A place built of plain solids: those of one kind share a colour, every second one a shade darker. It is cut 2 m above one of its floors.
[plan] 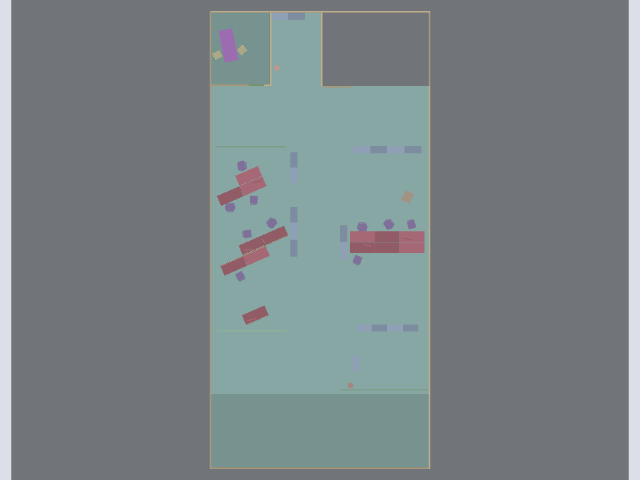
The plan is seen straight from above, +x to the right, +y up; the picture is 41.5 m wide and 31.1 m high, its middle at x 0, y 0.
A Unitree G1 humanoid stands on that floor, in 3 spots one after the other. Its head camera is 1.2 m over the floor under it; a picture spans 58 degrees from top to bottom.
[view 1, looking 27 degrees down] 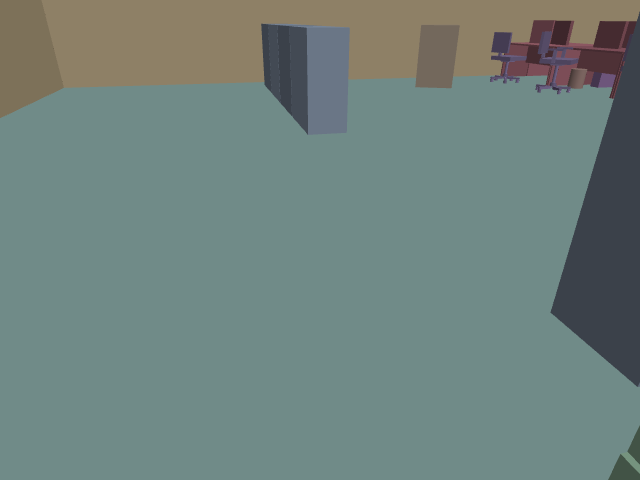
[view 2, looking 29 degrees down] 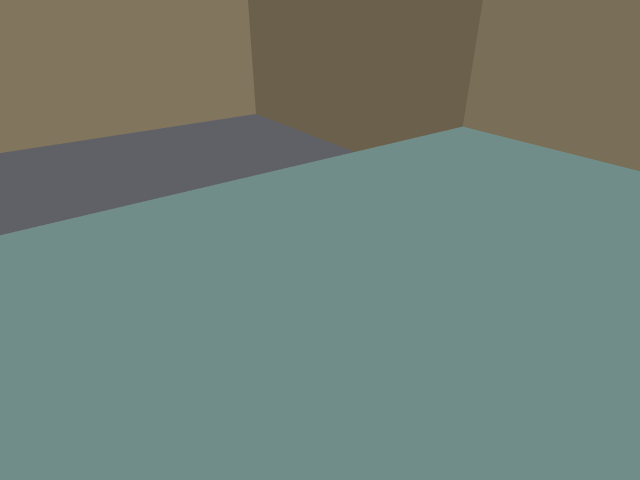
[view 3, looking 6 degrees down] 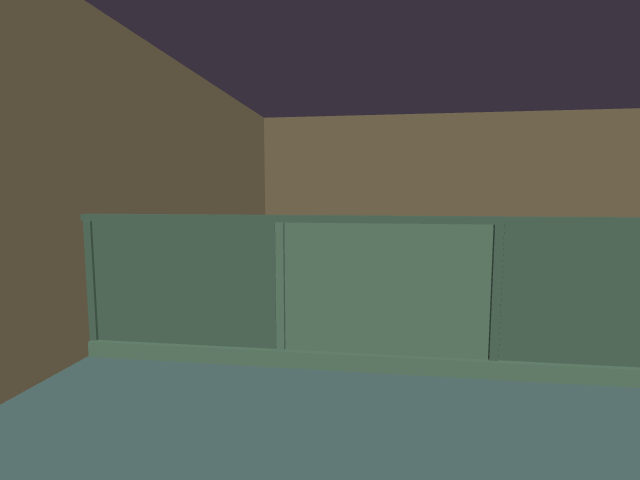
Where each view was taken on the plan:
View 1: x -2.80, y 7.09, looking -13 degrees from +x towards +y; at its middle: floor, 2.64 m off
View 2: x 3.03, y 7.09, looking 54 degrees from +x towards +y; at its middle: floor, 2.48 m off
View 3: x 4.90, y -6.83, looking -82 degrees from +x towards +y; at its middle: guard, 2.91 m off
